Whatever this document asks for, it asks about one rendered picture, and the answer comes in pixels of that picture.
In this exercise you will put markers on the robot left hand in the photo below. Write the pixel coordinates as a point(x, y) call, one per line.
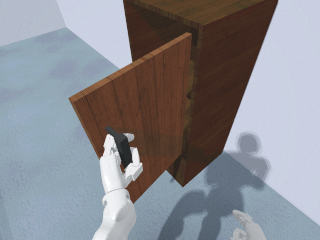
point(111, 173)

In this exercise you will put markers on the cupboard door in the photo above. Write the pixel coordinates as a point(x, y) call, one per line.
point(146, 98)

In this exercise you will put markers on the left robot forearm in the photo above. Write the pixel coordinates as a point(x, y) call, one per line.
point(119, 216)

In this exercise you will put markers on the handle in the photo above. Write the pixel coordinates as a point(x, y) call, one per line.
point(122, 145)

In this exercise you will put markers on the robot right hand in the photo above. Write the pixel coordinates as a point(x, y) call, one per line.
point(253, 230)

